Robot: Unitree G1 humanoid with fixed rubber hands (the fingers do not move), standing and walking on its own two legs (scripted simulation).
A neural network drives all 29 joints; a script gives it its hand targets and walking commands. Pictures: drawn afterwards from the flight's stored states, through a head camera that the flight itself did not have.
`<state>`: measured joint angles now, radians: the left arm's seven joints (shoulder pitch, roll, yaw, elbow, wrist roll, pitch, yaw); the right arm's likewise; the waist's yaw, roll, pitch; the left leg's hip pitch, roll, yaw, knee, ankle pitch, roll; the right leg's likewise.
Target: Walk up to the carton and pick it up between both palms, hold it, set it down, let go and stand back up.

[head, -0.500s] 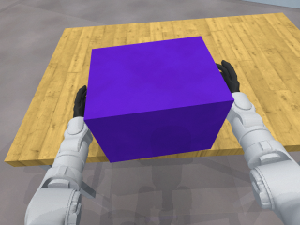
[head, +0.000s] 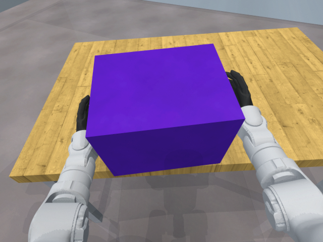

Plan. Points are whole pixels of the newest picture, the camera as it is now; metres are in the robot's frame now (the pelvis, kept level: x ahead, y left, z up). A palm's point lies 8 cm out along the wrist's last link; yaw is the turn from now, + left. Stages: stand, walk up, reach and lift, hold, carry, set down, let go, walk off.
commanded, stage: reach and lift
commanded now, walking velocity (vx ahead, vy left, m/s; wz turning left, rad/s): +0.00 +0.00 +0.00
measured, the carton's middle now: (161, 112) +0.43 +0.04 +0.07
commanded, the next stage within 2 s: none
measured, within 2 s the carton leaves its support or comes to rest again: neither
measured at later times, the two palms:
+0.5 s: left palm (85, 130) +0.36 +0.23 +0.09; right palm (246, 107) +0.40 -0.17 +0.12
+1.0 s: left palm (68, 120) +0.34 +0.23 +0.16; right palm (255, 91) +0.38 -0.16 +0.19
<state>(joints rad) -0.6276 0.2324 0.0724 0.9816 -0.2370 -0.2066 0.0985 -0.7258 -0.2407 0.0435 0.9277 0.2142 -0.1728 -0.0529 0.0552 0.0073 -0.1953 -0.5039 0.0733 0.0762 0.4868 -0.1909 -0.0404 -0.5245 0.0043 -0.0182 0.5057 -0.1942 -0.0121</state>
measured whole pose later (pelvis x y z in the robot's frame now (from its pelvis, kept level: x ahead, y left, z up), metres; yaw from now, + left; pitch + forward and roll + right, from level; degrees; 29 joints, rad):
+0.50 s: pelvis -0.01 +0.00 +0.00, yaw +0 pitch +10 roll +1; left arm -0.63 0.22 0.07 1.02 -0.24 -0.19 0.09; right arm -0.70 -0.23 0.01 0.95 0.19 -0.17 -0.04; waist 0.06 0.01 -0.20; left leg -0.47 0.07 0.08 0.47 -0.18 -0.04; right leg -0.49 0.00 -0.02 0.50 -0.19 -0.01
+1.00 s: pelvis -0.02 +0.00 +0.01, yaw +0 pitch +2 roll +1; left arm -0.63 0.23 0.13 0.79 -0.19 0.24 0.10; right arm -0.77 -0.24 0.00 0.90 0.20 0.16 -0.05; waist 0.05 0.01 -0.22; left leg -0.30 0.06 0.08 0.44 -0.17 -0.03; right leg -0.32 -0.01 -0.02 0.48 -0.19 -0.01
